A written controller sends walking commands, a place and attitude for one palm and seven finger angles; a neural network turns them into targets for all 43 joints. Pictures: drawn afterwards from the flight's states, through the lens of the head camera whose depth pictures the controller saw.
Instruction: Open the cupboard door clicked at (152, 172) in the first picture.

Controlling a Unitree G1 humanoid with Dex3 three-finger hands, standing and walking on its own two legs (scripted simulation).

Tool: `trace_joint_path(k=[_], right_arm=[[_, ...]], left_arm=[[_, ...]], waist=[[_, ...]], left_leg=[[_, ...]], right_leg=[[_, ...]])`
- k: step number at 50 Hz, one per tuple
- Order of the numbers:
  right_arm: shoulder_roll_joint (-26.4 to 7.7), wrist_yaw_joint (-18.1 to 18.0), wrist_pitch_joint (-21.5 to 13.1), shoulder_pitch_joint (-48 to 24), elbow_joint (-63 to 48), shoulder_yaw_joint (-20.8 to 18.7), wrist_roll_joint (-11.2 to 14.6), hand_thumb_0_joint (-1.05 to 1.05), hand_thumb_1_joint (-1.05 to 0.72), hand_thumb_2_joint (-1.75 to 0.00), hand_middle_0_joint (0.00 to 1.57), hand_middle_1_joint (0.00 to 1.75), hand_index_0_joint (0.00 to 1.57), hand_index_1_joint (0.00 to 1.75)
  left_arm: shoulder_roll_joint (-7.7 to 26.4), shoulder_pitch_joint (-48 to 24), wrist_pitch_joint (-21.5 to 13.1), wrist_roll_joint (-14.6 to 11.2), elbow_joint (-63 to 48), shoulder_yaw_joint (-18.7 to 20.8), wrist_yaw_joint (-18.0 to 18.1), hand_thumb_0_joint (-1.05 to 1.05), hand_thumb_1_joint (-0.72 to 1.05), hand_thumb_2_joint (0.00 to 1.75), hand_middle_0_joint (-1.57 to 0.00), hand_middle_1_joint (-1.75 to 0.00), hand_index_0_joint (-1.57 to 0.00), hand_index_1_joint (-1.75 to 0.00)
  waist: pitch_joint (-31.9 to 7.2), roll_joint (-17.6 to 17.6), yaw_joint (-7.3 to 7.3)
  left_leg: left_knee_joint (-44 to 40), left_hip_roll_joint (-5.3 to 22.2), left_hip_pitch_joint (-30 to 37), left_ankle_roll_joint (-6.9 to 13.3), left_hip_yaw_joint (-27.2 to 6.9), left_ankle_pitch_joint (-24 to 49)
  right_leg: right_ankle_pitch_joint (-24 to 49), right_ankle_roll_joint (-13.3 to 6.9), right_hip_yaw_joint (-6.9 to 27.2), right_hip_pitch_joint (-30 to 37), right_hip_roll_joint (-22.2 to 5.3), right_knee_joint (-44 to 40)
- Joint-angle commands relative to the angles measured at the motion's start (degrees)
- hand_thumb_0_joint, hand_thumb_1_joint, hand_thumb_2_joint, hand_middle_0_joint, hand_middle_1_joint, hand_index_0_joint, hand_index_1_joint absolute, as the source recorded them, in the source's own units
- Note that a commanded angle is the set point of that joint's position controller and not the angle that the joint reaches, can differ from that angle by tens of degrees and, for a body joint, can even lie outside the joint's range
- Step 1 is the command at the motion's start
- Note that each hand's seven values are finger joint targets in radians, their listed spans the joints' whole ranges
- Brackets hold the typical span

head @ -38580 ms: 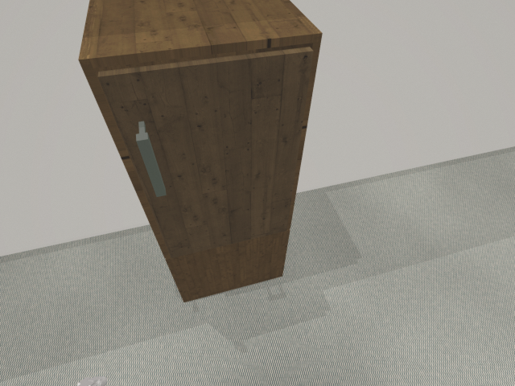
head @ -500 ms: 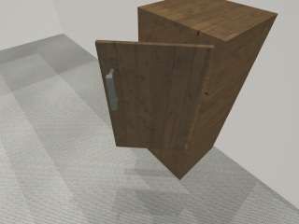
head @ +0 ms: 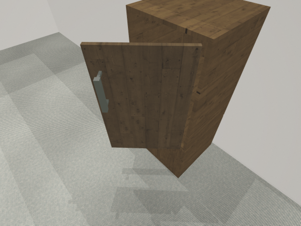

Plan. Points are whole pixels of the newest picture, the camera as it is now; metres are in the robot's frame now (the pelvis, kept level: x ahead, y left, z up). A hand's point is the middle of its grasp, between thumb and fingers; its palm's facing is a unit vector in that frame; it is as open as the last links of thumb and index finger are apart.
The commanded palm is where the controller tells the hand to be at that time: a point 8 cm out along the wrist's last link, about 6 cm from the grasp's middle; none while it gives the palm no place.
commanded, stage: look again from close up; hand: left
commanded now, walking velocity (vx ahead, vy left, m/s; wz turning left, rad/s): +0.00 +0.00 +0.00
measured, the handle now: (102, 92) +0.54 +0.21 +0.04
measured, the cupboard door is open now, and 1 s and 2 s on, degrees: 45 45 45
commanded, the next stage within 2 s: raise the hand with hooked fingers in 0.36 s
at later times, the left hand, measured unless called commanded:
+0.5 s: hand out of the picture +0.12 +0.21 -0.14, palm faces +0.07 -0.95 -0.31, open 7.4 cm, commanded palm +0.11 +0.25 -0.07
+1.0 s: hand (72, 198) +0.20 +0.22 -0.04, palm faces +0.06 -1.00 -0.03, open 9.3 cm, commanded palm +0.16 +0.27 -0.03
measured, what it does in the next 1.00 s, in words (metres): lowers itself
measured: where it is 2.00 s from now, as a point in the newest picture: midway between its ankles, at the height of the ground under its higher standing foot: outside the picture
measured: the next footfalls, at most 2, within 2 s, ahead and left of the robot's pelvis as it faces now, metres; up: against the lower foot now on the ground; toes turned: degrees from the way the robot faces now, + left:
none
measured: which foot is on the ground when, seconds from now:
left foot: down 0.00-1.00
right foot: down 0.00-1.00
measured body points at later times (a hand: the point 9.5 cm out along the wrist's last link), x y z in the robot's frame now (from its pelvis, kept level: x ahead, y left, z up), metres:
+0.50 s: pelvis +0.02 -0.02 +0.00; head +0.03 -0.03 +0.45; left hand +0.11 +0.26 -0.12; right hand +0.08 -0.31 -0.14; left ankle +0.01 +0.10 -0.74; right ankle +0.05 -0.13 -0.74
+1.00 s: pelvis +0.02 -0.02 -0.09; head +0.09 +0.00 +0.35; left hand +0.19 +0.28 -0.03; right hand +0.27 -0.23 -0.15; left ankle +0.01 +0.10 -0.74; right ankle +0.05 -0.13 -0.74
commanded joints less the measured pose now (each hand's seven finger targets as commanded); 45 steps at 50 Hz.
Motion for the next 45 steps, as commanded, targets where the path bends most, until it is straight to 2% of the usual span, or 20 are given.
trace_joint_path(k=[1, 16, 22, 23, 24, 25, 26, 27, 28, 29, 31, 32, 33, 35, 36, 37, 39, 41, 42, 45], right_arm=[[-8.7, -0.1, -1.2, -0.9, -2.7, -1.2, 0.0, 0.0, -0.9, -0.9, 0.2, 0.3, 0.2, 0.3], [-10.6, 0.1, -0.9, -3.4, -0.3, -0.2, -0.2, 0.0, -0.9, -0.9, 0.2, 0.3, 0.2, 0.3], [-11.0, 0.0, -1.1, -3.6, 0.2, 0.0, -0.2, 0.0, -0.9, -0.9, 0.2, 0.3, 0.2, 0.3], [-6.1, 0.2, -1.2, -2.7, -2.8, 0.6, 0.7, 0.0, -0.9, -0.9, 0.2, 0.3, 0.2, 0.3], [-9.1, -1.9, -7.4, -3.9, -22.6, -1.4, 2.8, 0.0, -0.9, -0.9, 0.2, 0.3, 0.2, 0.3], [-8.2, -3.6, -11.4, -9.2, -22.4, -1.2, 2.0, 0.0, -0.9, -0.9, 0.2, 0.3, 0.2, 0.3], [-8.6, -3.9, -12.9, -8.1, -20.8, -0.5, 3.1, 0.0, -0.9, -0.9, 0.2, 0.3, 0.2, 0.3], [-4.8, -3.3, -13.6, -4.3, -20.2, -1.0, 3.6, 0.0, -0.9, -0.9, 0.2, 0.3, 0.2, 0.3], [-6.4, -3.0, -14.9, -6.3, -24.5, -1.6, 3.4, 0.0, -0.9, -0.9, 0.2, 0.3, 0.2, 0.3], [-6.5, -3.0, -15.7, -5.0, -24.8, -2.7, 2.8, 0.0, -0.9, -0.9, 0.2, 0.3, 0.2, 0.3], [-6.3, -2.4, -16.9, -5.1, -26.7, -3.0, 2.5, 0.0, -0.9, -0.9, 0.2, 0.3, 0.2, 0.3], [-6.1, -1.8, -17.3, -5.0, -27.8, -2.9, 2.4, 0.0, -0.9, -0.9, 0.2, 0.3, 0.2, 0.3], [-6.0, -1.5, -17.9, -5.4, -28.7, -3.3, 2.4, 0.0, -0.9, -0.9, 0.2, 0.3, 0.2, 0.3], [-6.2, -0.8, -19.6, -5.5, -30.8, -3.4, 2.2, 0.0, -0.9, -0.9, 0.2, 0.3, 0.2, 0.3], [-6.6, -0.4, -20.4, -4.6, -31.5, -3.4, 2.1, 0.0, -0.9, -0.9, 0.2, 0.3, 0.2, 0.3], [-6.7, -0.3, -21.1, -5.0, -32.8, -3.3, 1.9, 0.0, -0.9, -0.9, 0.2, 0.3, 0.2, 0.3], [-6.6, -0.6, -22.1, -4.4, -34.3, -2.9, 2.0, 0.0, -0.9, -0.9, 0.2, 0.3, 0.2, 0.3], [-6.7, -1.3, -22.0, -3.3, -34.9, -2.7, 2.0, 0.0, -0.9, -0.9, 0.2, 0.3, 0.2, 0.3], [-6.2, -1.5, -21.7, -3.3, -35.8, -2.4, 2.2, 0.0, -0.9, -0.9, 0.2, 0.3, 0.2, 0.3], [-6.1, -2.5, -21.2, -3.5, -35.2, -2.4, 2.8, 0.0, -0.9, -0.9, 0.2, 0.3, 0.2, 0.3]], left_arm=[[11.4, -2.0, -1.7, -0.3, -3.0, 2.0, 0.4, 0.0, 0.9, 0.9, -0.2, -0.3, -0.2, -0.3], [13.8, -6.9, -2.0, -0.6, -2.3, 2.0, 0.2, 0.0, 0.9, 0.9, -0.2, -0.3, -0.2, -0.3], [14.0, -7.6, -2.0, -0.6, -2.1, 1.8, 0.2, 0.0, 0.9, 0.9, -0.2, -0.3, -0.2, -0.3], [8.3, 0.0, -1.9, -1.1, -0.1, 1.3, 2.3, 0.0, 0.9, 0.9, -0.2, -0.3, -0.2, -0.3], [28.5, -39.5, -14.1, -9.6, -72.6, 23.6, 0.1, 0.0, 0.88, 0.89, -0.2, -0.32, -0.2, -0.32], [21.6, -7.0, -12.2, -7.1, -51.1, 19.9, -0.8, 0.0, 0.85, 0.88, -0.2, -0.33, -0.2, -0.33], [17.5, -5.1, -12.8, -10.3, -49.9, 16.7, 0.1, 0.0, 0.83, 0.87, -0.21, -0.34, -0.21, -0.34], [6.1, 5.8, -11.2, -11.7, -42.7, 13.0, -1.0, 0.0, 0.81, 0.86, -0.21, -0.36, -0.21, -0.36], [5.2, -1.1, -14.2, -14.0, -50.8, 12.6, -2.5, 0.0, 0.78, 0.85, -0.21, -0.37, -0.21, -0.37], [6.2, 4.6, -17.3, -14.7, -47.2, 15.3, -4.4, 0.0, 0.76, 0.84, -0.21, -0.39, -0.21, -0.39], [3.0, 14.7, -23.4, -16.8, -38.6, 16.4, -9.2, 0.0, 0.71, 0.82, -0.21, -0.42, -0.21, -0.42], [0.9, 15.4, -27.2, -17.9, -38.1, 15.4, -12.3, 0.0, 0.69, 0.81, -0.22, -0.43, -0.22, -0.43], [1.1, 15.7, -31.3, -19.0, -38.2, 16.1, -15.3, 0.0, 0.67, 0.8, -0.22, -0.45, -0.22, -0.45], [2.8, 12.7, -38.6, -20.2, -41.0, 16.9, -21.1, 0.0, 0.62, 0.78, -0.22, -0.48, -0.22, -0.48], [5.4, 10.6, -41.1, -20.6, -42.2, 18.7, -24.0, 0.0, 0.6, 0.77, -0.22, -0.5, -0.22, -0.5], [7.9, 6.9, -43.3, -21.0, -46.9, 19.6, -26.7, 0.0, 0.57, 0.76, -0.22, -0.51, -0.22, -0.51], [11.8, 3.5, -45.4, -22.5, -52.7, 22.3, -31.4, 0.0, 0.53, 0.74, -0.23, -0.54, -0.23, -0.54], [15.5, -0.7, -44.2, -25.0, -61.2, 25.0, -33.4, 0.0, 0.48, 0.72, -0.23, -0.57, -0.23, -0.57], [15.0, -0.1, -42.6, -26.3, -63.9, 25.3, -33.9, 0.0, 0.46, 0.71, -0.23, -0.58, -0.23, -0.58], [11.4, 0.0, -36.4, -27.5, -69.1, 23.1, -33.1, 0.0, 0.39, 0.68, -0.24, -0.63, -0.24, -0.63]], waist=[[-0.3, -2.1, -0.51], [-1.1, -2.1, -0.23], [-3.0, -1.7, -0.19], [-4.2, -0.7, 0.84], [-23.1, 2.6, -1.79], [-14.9, 10.7, 5.02], [-11.6, 13.2, 2.63], [-6.4, 8.0, 1.02], [-0.7, 4.6, 0.14], [-2.1, -1.8, 0.7], [1.5, -10.8, 2.52], [0.8, -14.7, 2.48], [-0.8, -15.7, 2.93], [-6.1, -11.8, 2.96], [-8.8, -6.4, 3.41], [-14.3, -2.3, 3.22], [-21.7, 1.1, 2.52], [-27.1, 4.6, 2.18], [-28.2, 5.5, 2.22], [-25.8, 6.0, 1.23]], left_leg=[[-6.3, 7.0, -1.1, 0.1, -7.9, -2.9], [-7.3, 7.4, 0.4, -0.8, -7.7, 1.4], [-7.6, 7.8, 1.7, -1.0, -7.5, 4.6], [2.0, 9.6, -0.2, -2.3, -3.3, 0.6], [-4.1, -1.2, 5.4, -1.6, -6.2, 9.7], [-3.2, -0.9, 3.3, -0.7, -2.2, 11.9], [-2.4, -0.4, 0.6, -2.3, -3.2, 7.2], [-2.2, 0.4, -0.3, -2.2, -3.4, 5.0], [0.2, 0.1, -4.6, -2.2, -4.9, 1.0], [2.8, 0.3, -7.4, -1.9, -4.4, -1.5], [8.7, -0.7, -16.6, -2.0, -4.7, -5.7], [12.2, -0.9, -20.5, -2.0, -4.5, -7.2], [15.9, -1.1, -24.3, -2.1, -4.4, -8.7], [22.7, -1.4, -29.5, -2.1, -4.3, -9.1], [25.8, -1.5, -30.8, -2.3, -4.5, -7.9], [28.3, -1.4, -31.0, -2.1, -4.5, -6.4], [32.8, -0.8, -31.9, -1.6, -5.1, -3.2], [35.9, -0.2, -30.8, -1.0, -5.3, 0.1], [36.0, -0.1, -31.0, -0.8, -5.3, 0.5], [35.0, 0.7, -28.7, -0.3, -6.6, 4.0]], right_leg=[[-3.9, -2.9, 7.5, 0.5, -5.3, -7.1], [-0.6, -2.9, 7.2, 4.3, -5.8, -9.9], [4.9, -2.7, 6.4, 6.7, -5.9, -9.4], [11.2, -0.2, 6.0, 6.8, -8.2, -5.8], [10.9, -2.9, 2.0, 11.5, -0.2, -2.0], [4.7, -4.5, -1.2, 8.7, 1.0, -0.4], [0.1, -4.3, -2.6, 6.6, 0.3, -1.1], [-1.4, -3.1, -3.6, 1.8, 1.3, -0.9], [-4.0, -2.4, -3.6, -2.3, 1.2, -0.3], [-8.3, -1.9, -3.8, -5.3, 1.3, 1.0], [-14.1, -1.8, -3.3, -11.7, 1.2, 5.1], [-16.3, -1.4, -2.7, -15.3, 1.3, 8.1], [-18.5, -1.3, -1.8, -17.7, 1.3, 11.3], [-18.0, -1.6, 0.5, -20.7, 0.8, 17.3], [-16.2, -2.2, 2.3, -21.4, 0.3, 20.6], [-13.9, -2.3, 3.2, -21.5, 0.3, 23.2], [-9.2, -2.3, 4.8, -21.1, 0.4, 27.2], [-4.3, -2.1, 5.4, -20.5, 1.0, 29.8], [-4.0, -1.9, 5.7, -19.0, 0.9, 29.2], [1.0, -2.0, 1.9, -20.5, 2.3, 29.9]])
